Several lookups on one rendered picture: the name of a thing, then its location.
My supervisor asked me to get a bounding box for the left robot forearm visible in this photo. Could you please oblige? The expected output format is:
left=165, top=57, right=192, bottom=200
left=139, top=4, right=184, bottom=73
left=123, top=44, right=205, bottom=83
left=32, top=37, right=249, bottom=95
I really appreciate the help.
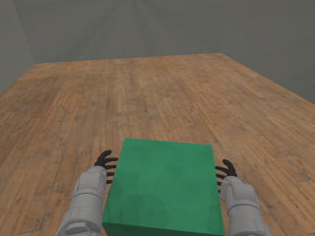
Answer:
left=55, top=165, right=107, bottom=236

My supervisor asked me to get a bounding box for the left robot hand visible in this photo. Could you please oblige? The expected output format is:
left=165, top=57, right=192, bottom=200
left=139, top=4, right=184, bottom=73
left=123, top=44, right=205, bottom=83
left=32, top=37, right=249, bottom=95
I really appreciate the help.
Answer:
left=94, top=149, right=118, bottom=184

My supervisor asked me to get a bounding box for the right robot forearm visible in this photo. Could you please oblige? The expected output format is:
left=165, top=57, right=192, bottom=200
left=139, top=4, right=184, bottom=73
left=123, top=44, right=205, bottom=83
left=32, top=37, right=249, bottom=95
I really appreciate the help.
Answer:
left=220, top=176, right=273, bottom=236

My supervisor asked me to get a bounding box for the right robot hand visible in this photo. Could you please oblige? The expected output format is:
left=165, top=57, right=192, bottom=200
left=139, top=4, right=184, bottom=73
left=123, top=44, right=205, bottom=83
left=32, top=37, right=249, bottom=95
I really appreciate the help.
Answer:
left=215, top=159, right=237, bottom=193

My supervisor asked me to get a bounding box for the carton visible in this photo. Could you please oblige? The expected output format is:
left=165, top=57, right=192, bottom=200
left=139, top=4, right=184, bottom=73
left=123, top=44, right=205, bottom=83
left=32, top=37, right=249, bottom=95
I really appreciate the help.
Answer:
left=102, top=138, right=225, bottom=236

